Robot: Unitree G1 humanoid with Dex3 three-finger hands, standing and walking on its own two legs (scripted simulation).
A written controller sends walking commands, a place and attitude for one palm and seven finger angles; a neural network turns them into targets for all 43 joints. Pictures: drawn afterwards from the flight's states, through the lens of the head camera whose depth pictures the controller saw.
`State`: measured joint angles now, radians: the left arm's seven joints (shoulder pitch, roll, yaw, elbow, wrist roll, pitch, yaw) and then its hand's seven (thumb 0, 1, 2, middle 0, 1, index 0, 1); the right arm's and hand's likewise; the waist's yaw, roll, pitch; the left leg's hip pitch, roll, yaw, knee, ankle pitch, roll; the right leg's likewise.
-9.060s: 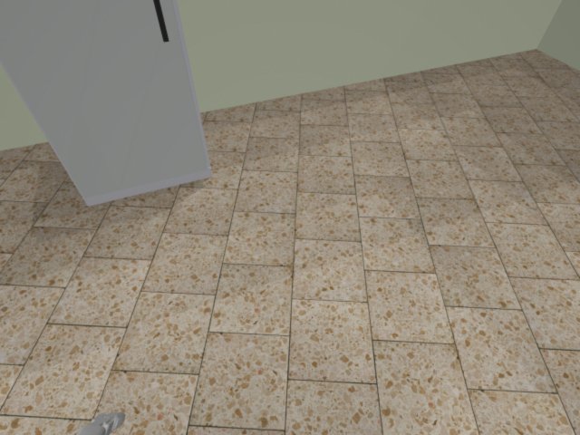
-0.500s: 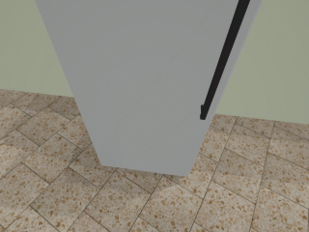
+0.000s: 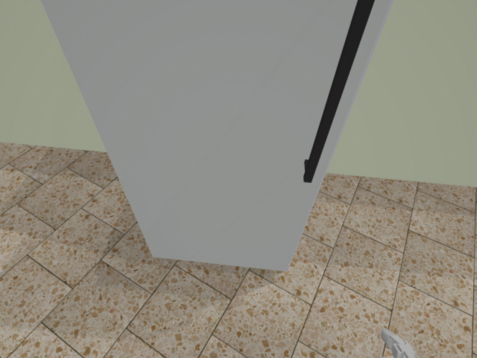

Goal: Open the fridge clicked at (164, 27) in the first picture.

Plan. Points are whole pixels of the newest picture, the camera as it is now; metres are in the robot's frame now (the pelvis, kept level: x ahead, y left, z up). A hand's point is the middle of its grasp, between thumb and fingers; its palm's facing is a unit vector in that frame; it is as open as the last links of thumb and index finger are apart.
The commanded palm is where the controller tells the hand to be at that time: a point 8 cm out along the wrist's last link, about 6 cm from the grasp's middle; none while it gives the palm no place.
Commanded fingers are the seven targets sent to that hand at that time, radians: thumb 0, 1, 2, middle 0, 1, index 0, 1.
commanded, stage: raise the hand to about handle height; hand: right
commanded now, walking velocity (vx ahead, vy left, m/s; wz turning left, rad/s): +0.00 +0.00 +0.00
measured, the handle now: (332, 93) +0.53 -0.14 +0.18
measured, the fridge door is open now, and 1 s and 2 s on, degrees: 0 0 0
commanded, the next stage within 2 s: move the hooked fingers beside the handle in 2.00 s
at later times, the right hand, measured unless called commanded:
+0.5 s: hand (392, 340) +0.17 -0.23 -0.02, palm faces +0.09 +0.99 -0.06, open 9.6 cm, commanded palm +0.14 -0.28 +0.00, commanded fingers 0.00 -0.18 -0.59 0.25 0.76 0.25 0.76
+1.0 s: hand (425, 303) +0.21 -0.27 +0.04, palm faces +0.10 +0.99 -0.06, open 12.6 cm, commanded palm +0.18 -0.32 +0.05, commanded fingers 0.00 0.41 -0.34 0.29 1.14 0.29 1.14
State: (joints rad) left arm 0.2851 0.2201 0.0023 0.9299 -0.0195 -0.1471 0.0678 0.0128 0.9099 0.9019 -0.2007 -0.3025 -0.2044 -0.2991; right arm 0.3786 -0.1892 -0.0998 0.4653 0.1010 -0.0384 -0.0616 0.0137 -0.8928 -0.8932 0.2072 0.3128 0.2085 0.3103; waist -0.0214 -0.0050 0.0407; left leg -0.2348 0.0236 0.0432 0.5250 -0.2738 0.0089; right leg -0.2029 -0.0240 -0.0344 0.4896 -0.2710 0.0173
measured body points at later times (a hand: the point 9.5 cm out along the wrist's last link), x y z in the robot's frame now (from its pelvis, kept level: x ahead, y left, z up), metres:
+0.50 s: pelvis -0.03 -0.01 -0.08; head +0.03 -0.03 +0.37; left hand +0.19 +0.20 -0.14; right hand +0.16 -0.28 -0.01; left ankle +0.00 +0.11 -0.74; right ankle -0.01 -0.13 -0.74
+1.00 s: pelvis -0.01 -0.02 -0.04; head +0.01 -0.03 +0.41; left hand +0.16 +0.22 -0.10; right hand +0.20 -0.32 +0.04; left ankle +0.00 +0.11 -0.74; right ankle -0.01 -0.13 -0.74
